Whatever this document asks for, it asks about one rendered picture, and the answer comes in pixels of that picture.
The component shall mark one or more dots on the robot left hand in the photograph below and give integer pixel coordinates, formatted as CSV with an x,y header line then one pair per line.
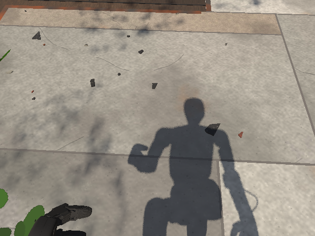
x,y
47,225

